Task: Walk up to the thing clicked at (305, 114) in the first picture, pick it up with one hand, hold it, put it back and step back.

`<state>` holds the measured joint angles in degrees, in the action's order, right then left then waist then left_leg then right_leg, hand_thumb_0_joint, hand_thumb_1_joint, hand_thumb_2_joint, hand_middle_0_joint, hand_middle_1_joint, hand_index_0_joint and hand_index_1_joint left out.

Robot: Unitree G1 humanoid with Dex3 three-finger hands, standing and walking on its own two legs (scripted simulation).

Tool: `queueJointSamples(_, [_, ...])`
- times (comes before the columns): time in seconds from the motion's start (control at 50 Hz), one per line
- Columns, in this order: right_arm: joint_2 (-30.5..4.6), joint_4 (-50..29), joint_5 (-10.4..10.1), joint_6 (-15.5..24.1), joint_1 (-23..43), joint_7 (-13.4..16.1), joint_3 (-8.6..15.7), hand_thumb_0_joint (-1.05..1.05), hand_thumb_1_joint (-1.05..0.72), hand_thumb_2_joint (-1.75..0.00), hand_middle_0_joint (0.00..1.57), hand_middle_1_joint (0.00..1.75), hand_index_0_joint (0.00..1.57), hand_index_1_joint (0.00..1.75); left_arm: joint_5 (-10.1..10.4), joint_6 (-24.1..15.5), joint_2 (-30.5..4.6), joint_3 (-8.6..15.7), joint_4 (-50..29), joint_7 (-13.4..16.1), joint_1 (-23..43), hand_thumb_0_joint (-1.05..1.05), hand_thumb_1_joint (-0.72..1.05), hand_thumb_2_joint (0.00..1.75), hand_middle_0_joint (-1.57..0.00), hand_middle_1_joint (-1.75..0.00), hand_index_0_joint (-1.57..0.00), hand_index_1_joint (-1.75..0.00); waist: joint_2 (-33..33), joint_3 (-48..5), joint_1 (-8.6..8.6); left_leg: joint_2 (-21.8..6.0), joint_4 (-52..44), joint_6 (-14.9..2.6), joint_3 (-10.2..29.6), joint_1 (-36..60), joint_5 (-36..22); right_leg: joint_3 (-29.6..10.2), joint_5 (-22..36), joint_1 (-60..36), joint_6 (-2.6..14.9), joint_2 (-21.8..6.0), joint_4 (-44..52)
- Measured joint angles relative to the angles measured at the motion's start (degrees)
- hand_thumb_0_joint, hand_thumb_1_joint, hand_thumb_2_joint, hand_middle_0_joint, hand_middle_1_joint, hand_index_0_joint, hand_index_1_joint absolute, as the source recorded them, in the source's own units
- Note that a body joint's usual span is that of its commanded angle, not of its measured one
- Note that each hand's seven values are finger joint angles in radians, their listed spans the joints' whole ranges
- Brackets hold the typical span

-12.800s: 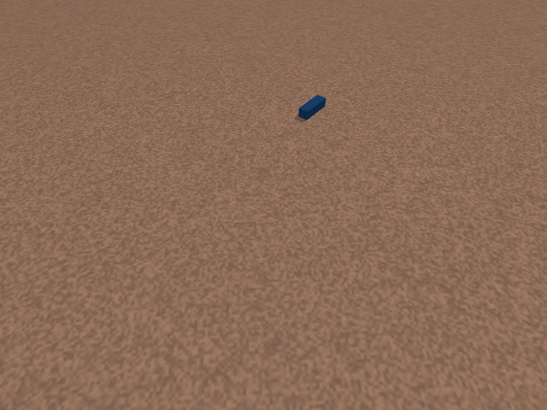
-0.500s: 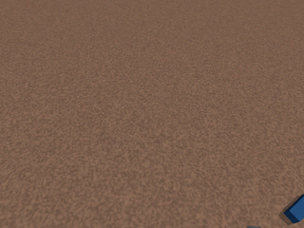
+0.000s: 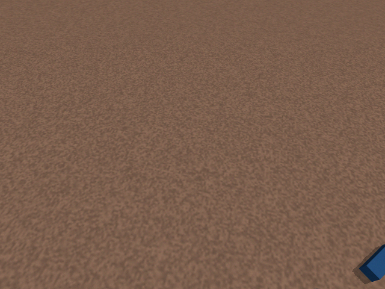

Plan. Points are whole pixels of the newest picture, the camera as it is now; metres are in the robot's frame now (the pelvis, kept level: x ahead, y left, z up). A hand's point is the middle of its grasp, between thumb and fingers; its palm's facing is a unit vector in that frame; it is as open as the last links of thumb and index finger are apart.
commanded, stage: stand
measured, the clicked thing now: (381, 261) +0.33 -0.93 -0.75
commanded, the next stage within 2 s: walk up in 1.66 s
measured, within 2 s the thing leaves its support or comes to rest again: neither
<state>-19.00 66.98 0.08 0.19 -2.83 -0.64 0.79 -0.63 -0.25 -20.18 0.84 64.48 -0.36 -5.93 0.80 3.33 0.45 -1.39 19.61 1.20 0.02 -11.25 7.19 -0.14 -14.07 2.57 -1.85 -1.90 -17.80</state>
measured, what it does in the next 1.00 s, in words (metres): stands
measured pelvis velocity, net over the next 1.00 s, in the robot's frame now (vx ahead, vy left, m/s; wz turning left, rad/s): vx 0.00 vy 0.00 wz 0.01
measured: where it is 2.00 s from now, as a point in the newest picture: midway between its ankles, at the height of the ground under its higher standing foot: outside the picture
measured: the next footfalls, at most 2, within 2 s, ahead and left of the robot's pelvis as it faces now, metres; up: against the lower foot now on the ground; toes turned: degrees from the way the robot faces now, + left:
left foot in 1.96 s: +0.21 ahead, +0.17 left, +0.00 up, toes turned +7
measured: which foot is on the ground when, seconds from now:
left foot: down 0.00-1.00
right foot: down 0.00-1.00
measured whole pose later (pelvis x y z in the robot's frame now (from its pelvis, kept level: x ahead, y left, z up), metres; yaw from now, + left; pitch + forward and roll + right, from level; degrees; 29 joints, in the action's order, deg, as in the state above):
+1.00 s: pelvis +0.00 +0.00 +0.00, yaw +0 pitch -2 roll +0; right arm -19.5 66.0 0.1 0.1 -4.8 -0.7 0.4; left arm -0.9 -0.2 -20.4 0.4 63.7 -0.4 -7.6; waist 0.8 3.0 0.4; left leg -1.1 19.5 1.1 0.4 -10.7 7.2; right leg 0.3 -14.3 1.8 -1.9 -2.1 -17.6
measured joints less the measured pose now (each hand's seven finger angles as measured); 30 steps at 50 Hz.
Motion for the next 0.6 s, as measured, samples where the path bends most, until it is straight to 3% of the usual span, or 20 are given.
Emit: queueJointSamples(0.6, [-0.4, -0.3, 0.0, 0.0, -1.4, 0.0, -0.3, 0.01, -0.9, -0.9, 0.21, 0.3, 0.2, 0.3, -0.1, 0.1, -0.2, -0.3, -0.4, 0.0, -1.3, 0.01, 0.9, 0.89, -0.2, -0.3, -0.2, -0.3, -0.1, 0.1, -0.16, 0.2, -0.1, -0.13, 0.1, 0.4, 0.1, 0.2, -0.1, -0.7, -0.11, -0.2, 0.4])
